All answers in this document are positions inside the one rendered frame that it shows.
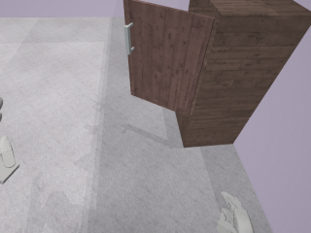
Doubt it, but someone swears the handle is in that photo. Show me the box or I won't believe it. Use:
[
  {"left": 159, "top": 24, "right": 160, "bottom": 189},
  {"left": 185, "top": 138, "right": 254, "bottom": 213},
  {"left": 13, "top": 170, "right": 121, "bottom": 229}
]
[{"left": 123, "top": 22, "right": 135, "bottom": 55}]

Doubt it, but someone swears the right robot hand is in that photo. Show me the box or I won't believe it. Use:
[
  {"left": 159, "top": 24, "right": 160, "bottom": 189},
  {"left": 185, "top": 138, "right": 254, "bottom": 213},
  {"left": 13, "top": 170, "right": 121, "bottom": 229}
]
[{"left": 217, "top": 191, "right": 255, "bottom": 233}]

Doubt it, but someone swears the cupboard door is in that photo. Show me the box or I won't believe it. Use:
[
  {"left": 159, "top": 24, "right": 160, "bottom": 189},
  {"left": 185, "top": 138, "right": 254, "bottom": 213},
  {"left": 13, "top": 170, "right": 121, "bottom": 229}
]
[{"left": 123, "top": 0, "right": 215, "bottom": 117}]

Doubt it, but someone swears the left robot hand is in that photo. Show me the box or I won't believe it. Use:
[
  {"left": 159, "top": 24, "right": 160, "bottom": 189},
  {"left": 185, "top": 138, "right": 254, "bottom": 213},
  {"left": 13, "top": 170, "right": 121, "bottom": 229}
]
[{"left": 0, "top": 97, "right": 20, "bottom": 184}]

